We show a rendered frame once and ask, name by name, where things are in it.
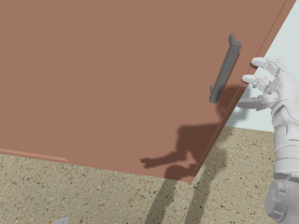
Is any handle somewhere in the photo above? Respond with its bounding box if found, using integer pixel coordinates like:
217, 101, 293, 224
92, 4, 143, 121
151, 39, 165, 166
209, 34, 242, 104

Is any wardrobe door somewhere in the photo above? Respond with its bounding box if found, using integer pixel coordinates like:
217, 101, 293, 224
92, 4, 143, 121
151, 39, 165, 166
0, 0, 286, 182
0, 62, 65, 158

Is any right robot forearm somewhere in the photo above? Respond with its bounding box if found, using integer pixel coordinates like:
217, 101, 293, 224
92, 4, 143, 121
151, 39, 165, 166
270, 99, 299, 184

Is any robot right upper arm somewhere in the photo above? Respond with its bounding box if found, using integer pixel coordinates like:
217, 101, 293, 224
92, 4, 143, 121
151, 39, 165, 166
264, 179, 299, 224

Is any right robot hand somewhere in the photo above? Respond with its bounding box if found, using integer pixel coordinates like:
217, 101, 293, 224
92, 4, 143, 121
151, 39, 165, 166
237, 57, 298, 111

